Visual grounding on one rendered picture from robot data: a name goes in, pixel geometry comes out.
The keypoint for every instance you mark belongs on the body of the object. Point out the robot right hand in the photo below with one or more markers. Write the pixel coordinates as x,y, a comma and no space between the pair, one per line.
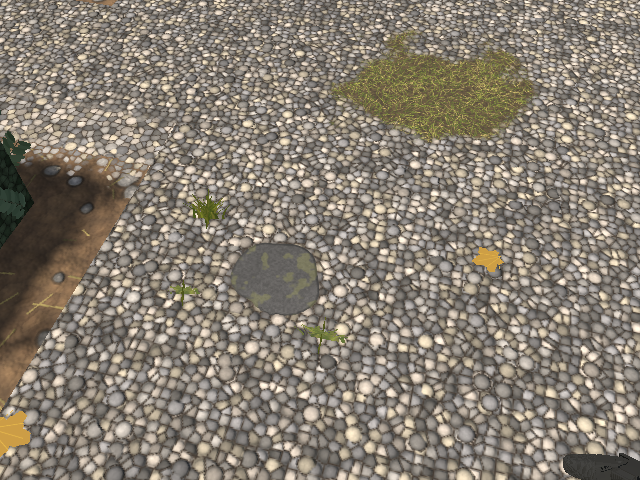
602,467

